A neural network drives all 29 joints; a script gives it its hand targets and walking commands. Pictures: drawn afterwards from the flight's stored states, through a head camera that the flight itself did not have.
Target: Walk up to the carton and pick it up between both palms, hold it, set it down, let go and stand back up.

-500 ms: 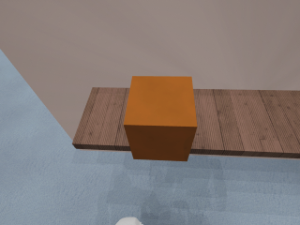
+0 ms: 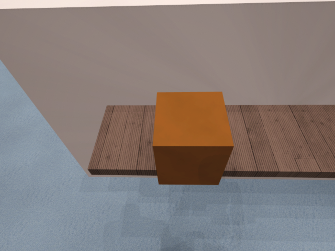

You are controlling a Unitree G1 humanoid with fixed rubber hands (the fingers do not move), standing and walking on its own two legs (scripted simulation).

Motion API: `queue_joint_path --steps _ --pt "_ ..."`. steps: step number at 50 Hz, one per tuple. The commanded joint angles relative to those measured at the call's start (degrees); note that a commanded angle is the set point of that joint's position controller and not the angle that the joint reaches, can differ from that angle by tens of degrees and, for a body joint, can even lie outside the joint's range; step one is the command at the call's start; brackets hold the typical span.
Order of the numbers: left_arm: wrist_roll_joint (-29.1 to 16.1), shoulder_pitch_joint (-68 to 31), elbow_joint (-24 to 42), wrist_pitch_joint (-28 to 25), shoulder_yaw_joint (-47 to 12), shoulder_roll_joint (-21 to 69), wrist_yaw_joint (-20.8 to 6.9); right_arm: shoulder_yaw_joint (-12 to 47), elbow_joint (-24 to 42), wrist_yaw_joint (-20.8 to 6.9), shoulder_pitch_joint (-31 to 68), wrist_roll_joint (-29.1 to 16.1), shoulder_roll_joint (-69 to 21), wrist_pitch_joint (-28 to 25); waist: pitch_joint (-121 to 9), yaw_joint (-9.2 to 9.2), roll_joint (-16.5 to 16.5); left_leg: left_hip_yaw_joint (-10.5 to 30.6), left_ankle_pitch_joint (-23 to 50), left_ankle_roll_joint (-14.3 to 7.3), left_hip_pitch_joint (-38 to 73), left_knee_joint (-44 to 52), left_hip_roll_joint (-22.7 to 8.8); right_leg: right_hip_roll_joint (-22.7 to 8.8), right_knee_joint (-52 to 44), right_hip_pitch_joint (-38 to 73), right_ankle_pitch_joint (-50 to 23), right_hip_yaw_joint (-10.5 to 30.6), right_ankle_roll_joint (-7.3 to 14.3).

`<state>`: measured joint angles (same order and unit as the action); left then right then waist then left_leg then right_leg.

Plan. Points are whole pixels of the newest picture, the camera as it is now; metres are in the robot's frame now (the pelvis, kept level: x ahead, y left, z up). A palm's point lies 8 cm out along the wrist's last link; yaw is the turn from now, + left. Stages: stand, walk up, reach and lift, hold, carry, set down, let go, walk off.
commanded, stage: walk up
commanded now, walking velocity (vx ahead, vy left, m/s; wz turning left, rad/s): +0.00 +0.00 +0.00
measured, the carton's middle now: (188, 140) +0.39 -0.04 +0.00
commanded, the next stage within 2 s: stand in 1.64 s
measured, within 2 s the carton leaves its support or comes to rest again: neither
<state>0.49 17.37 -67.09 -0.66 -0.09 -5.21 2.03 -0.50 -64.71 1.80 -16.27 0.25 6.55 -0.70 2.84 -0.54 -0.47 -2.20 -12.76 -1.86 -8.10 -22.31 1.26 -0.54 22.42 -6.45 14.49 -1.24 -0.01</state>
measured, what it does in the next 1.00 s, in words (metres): steps on the spot: right foot, then left foot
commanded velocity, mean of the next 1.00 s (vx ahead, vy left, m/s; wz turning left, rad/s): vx -0.01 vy -0.01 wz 0.00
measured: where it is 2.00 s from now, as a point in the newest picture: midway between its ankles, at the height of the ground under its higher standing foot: outside the picture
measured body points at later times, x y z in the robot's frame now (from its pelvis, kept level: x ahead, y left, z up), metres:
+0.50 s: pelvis -0.01 -0.09 +0.00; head -0.01 -0.12 +0.45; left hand +0.02 +0.13 -0.15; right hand -0.04 -0.32 -0.17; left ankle -0.03 +0.06 -0.72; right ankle -0.01 -0.20 -0.74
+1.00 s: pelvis -0.02 -0.05 -0.01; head +0.00 -0.05 +0.44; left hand -0.06 +0.17 -0.17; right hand +0.02 -0.29 -0.16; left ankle -0.01 +0.07 -0.75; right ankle -0.01 -0.20 -0.74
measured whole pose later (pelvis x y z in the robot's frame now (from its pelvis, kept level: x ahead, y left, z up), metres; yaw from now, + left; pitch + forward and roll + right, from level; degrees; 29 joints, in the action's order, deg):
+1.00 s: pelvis -0.02 -0.05 -0.01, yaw +1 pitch -1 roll -1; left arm 1.6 18.3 -65.4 1.0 2.3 -8.2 3.7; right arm -3.1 -61.3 1.6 -12.7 0.8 10.4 0.5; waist 2.7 0.4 -1.1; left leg -0.3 -15.8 1.0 -14.3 -30.6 -2.2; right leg -1.4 27.7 -12.7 14.4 -1.2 -1.6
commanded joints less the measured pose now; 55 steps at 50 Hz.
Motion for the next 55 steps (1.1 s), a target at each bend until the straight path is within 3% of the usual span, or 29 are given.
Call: queue_joint_path --steps 1,2,3,4,5,6,7,8,10,11,12,13,16,18,20,23,28,33,38,39,41,42,44,45,46,49,51,52,55 --pt "-0.1 4.2 0.6 -0.8 0.8 -5.2 0.5 -0.7 0.1 0.1 -4.6 0.1 4.5 -0.7 1.4 0.08 1.7 5.9 9.8 -1.0 0.2 3.8 -6.5 -5.1 -4.6 -1.2 -10.8 4.7 1.9" --pt "-0.1 4.2 0.5 -0.7 0.8 -5.0 0.5 -0.6 -0.1 0.2 -4.6 0.1 4.4 -0.7 1.7 0.14 1.5 5.8 9.5 -0.9 -0.1 3.9 -6.4 -5.1 -4.7 -1.2 -10.6 4.7 1.9" --pt "0.0 1.4 1.1 1.1 4.5 -15.1 0.8 -3.5 3.5 1.5 -5.6 2.2 13.0 -0.6 4.0 -4.63 8.4 13.0 14.1 -3.0 4.7 0.8 -15.8 -2.2 6.6 -12.8 -5.9 -0.7 -0.6" --pt "0.3 -1.0 3.7 1.9 4.5 -13.0 0.6 -4.9 2.0 2.3 -11.0 2.4 17.7 -0.1 0.9 -5.69 -0.1 23.1 20.0 -7.6 11.0 2.8 -23.6 -0.2 14.5 -22.1 3.6 -2.5 -1.6" --pt "0.1 -1.4 5.0 2.9 5.5 -12.5 0.6 -4.8 2.7 3.1 -10.6 2.3 17.1 0.1 3.9 -5.6 -8.0 26.7 62.0 -14.0 6.9 -1.8 -32.0 0.5 31.5 -25.9 20.0 -2.1 -2.7" --pt "0.2 -1.4 5.7 3.4 5.3 -10.1 0.3 -4.9 2.2 3.6 -13.7 1.9 16.1 -0.4 -2.9 -5.26 -6.6 23.1 76.3 -17.3 7.0 -3.5 -33.2 0.0 42.6 -23.4 22.7 1.3 -3.1" --pt "1.3 -1.8 6.3 3.1 4.2 -6.3 -0.3 -4.8 1.3 3.7 -14.4 1.8 13.5 -0.5 -9.8 -4.28 -3.5 18.8 40.5 -14.8 6.1 1.2 -28.1 -1.9 43.9 -20.9 15.7 4.5 -2.4" --pt "1.0 -5.1 7.8 3.7 5.2 -7.6 -0.3 -5.4 3.8 4.1 -7.7 1.8 14.0 0.1 -1.8 -3.19 -6.5 16.1 49.4 -13.2 -2.2 -1.1 -26.2 -0.5 50.8 -22.4 16.9 5.4 -3.1" --pt "2.2 -4.3 8.6 3.5 5.1 -7.5 -1.6 -4.7 5.5 3.3 -2.3 2.4 10.5 0.8 -3.1 -0.92 -8.3 13.3 0.8 -6.8 -7.5 6.1 -19.1 -2.3 43.7 -21.0 6.0 5.5 -3.1" --pt "1.9 -3.9 9.1 3.7 5.2 -7.5 -1.8 -4.6 6.5 2.9 0.5 2.5 11.0 1.0 -0.4 -0.2 -11.2 11.8 -2.3 -5.5 -9.2 6.8 -17.4 -1.9 37.6 -21.1 5.1 3.6 -3.8" --pt "0.3 -0.8 8.8 2.7 3.1 -2.2 -2.7 -1.8 3.8 2.7 1.9 0.4 3.2 1.3 -2.3 3.9 -19.3 4.0 -7.9 -3.7 -12.9 7.4 -6.7 -1.8 20.0 -10.7 7.6 2.4 -2.4" --pt "-0.1 -2.0 8.9 2.6 3.2 -3.0 -2.3 -2.2 3.3 2.6 -0.2 0.7 4.2 1.6 -0.7 1.68 -20.3 3.1 -7.3 -4.3 -11.3 6.7 -5.8 1.6 14.8 -9.0 9.7 -2.2 -2.8" --pt "0.7 6.4 4.3 2.2 3.9 -7.5 0.2 -3.4 2.5 1.0 -4.3 2.3 8.9 1.6 1.6 2.9 -5.0 4.7 -1.9 -3.4 -16.1 -3.0 -8.4 2.1 -2.7 3.5 -4.0 -3.2 -3.0" --pt "0.8 4.0 7.6 0.7 3.3 -14.0 0.4 -2.2 3.9 0.5 -8.1 0.7 2.9 2.1 1.0 0.47 18.0 0.6 -18.1 2.1 -17.8 -12.5 -2.0 -19.7 -12.8 -5.5 -1.1 21.4 2.1" --pt "1.3 -3.9 9.6 0.2 2.2 -10.5 -0.2 -2.8 3.4 0.3 -4.7 0.3 6.0 3.4 6.6 -0.5 13.3 4.1 -14.9 2.0 -10.7 -20.4 -3.8 -15.8 -15.3 -15.3 10.0 20.0 5.7" --pt "0.6 -5.7 9.6 -0.9 1.8 -10.3 0.1 -2.2 1.2 -0.5 -7.8 0.8 4.3 2.7 3.3 -2.48 11.0 3.1 -10.6 1.8 -9.9 -21.1 -3.5 -10.7 -11.2 -9.3 -4.8 10.9 5.7" --pt "0.5 -1.7 6.4 -1.0 1.0 -7.1 0.3 -1.3 1.0 0.6 -6.3 0.1 4.2 1.7 0.0 -0.82 9.8 2.0 -9.0 1.7 -6.4 -8.6 -3.1 -10.9 -6.3 -2.8 -13.4 10.7 8.2" --pt "-0.7 1.5 4.7 -0.4 1.1 -4.7 -0.2 -0.8 -0.6 0.4 -5.2 0.2 6.0 0.0 1.9 1.78 -4.5 6.7 9.5 -0.2 -1.8 2.5 -7.5 -4.1 -5.6 -3.8 -7.9 5.8 3.4" --pt "-0.1 1.8 2.9 -0.5 1.6 -6.8 -0.2 -0.3 -1.2 0.7 -5.4 0.2 4.1 -0.6 1.5 0.89 -2.5 5.9 8.8 0.1 -0.2 4.6 -6.9 -4.6 -3.6 -1.2 -12.4 5.5 3.1" --pt "1.9 3.2 6.4 -0.6 4.4 -15.3 1.1 -4.0 -0.6 1.0 -2.6 0.3 14.2 1.2 3.4 5.7 -8.7 0.6 4.2 2.6 -11.0 -6.8 -3.9 -14.0 -0.6 3.3 -16.2 12.7 5.2" --pt "1.9 10.2 4.5 0.3 5.6 -18.8 2.7 -4.2 3.1 0.5 -0.4 1.3 9.9 2.9 -0.2 7.23 6.8 0.2 -17.8 3.4 -22.7 -27.9 -2.5 -28.4 -5.5 6.1 -23.7 28.7 14.8" --pt "1.9 9.8 4.7 0.3 5.5 -17.1 3.0 -4.1 4.3 0.2 0.9 1.5 7.8 3.3 -0.3 6.11 6.5 2.8 -17.5 3.6 -22.1 -36.0 -3.8 -29.1 -6.6 1.5 -23.8 27.1 16.4" --pt "2.0 4.1 6.5 0.1 5.6 -14.5 3.1 -4.2 5.7 -0.5 2.7 1.7 6.0 3.0 -0.3 3.53 6.1 6.4 -12.2 4.0 -20.5 -41.7 -4.9 -23.1 -7.1 -4.8 -15.1 19.1 13.5" --pt "0.2 -2.9 5.4 0.0 2.2 -4.6 2.8 -1.6 5.3 -1.6 -1.3 0.0 -1.6 1.8 -2.6 -3.34 14.1 8.1 -12.0 2.0 -4.6 -24.6 -6.5 -8.5 -7.7 -14.6 -7.0 4.7 8.3" --pt "0.4 -3.7 5.3 0.6 2.3 -4.5 2.5 -1.9 5.1 -1.6 -2.0 0.2 0.0 1.3 -0.7 -2.58 17.0 2.2 -11.5 2.2 -6.1 -16.9 -2.4 -4.6 -6.5 -12.0 -3.7 2.1 5.9" --pt "1.4 1.3 3.9 1.1 2.8 -7.7 1.0 -2.5 0.7 0.6 -7.7 0.5 4.0 1.3 0.1 -1.69 8.6 -3.2 4.2 3.4 3.5 2.8 0.7 -6.7 0.0 -11.5 -10.4 3.7 5.8" --pt "0.4 6.6 4.1 1.0 2.1 -5.1 0.1 -2.2 2.8 1.0 -8.5 1.3 8.8 -0.1 -2.5 0.96 -8.3 17.3 9.2 1.7 7.2 9.5 -16.7 -2.2 7.6 -17.7 7.1 1.1 0.7" --pt "-0.3 6.2 4.0 2.1 2.2 -4.4 0.4 -1.7 3.4 0.8 -4.4 1.0 9.8 0.2 -0.1 0.48 -15.6 19.4 1.8 -3.6 -6.5 11.3 -20.3 -2.1 9.0 -9.7 13.4 1.1 0.3" --pt "0.1 4.3 2.8 2.3 1.6 -3.9 -0.1 -1.2 5.1 0.4 2.6 0.8 8.1 -0.2 6.2 2.57 -8.1 13.2 -6.5 -2.1 -9.7 12.6 -12.4 -1.5 6.1 -7.0 1.2 1.0 -0.2"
